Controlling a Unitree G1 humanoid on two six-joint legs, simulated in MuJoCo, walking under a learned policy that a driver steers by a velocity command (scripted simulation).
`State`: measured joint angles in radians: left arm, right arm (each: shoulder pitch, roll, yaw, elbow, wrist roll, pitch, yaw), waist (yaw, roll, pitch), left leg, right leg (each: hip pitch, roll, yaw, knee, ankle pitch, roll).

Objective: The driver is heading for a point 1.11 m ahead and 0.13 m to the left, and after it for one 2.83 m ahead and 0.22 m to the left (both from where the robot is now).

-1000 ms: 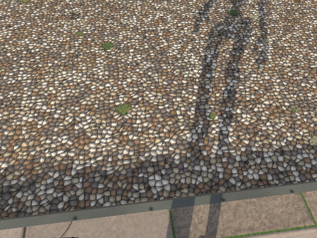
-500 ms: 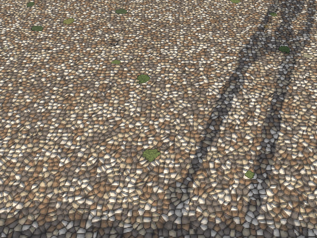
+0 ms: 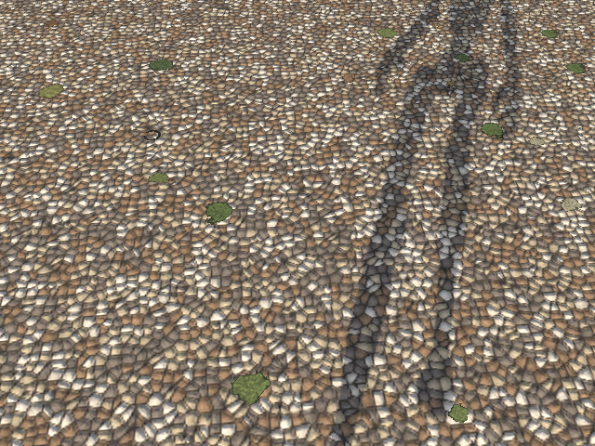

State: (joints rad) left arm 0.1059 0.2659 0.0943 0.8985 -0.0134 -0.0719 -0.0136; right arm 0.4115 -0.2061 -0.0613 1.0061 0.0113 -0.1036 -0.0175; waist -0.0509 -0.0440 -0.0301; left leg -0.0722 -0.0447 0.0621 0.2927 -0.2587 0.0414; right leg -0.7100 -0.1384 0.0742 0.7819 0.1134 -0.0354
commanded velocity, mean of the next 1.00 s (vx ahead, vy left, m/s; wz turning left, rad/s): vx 0.50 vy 0.00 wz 0.00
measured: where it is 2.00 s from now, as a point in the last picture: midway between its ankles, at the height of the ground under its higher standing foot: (300, 270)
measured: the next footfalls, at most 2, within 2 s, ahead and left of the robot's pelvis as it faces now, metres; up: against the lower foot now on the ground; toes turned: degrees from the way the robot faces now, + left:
right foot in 0.28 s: +0.35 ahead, -0.21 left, -0.13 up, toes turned -3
left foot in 0.78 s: +0.66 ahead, +0.01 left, -0.13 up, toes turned +2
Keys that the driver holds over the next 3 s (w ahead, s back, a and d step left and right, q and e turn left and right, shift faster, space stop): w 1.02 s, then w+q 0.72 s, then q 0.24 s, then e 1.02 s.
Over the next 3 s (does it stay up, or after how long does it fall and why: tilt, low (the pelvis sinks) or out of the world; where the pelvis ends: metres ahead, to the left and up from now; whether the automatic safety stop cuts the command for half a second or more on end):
stays up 1.17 0.03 -0.13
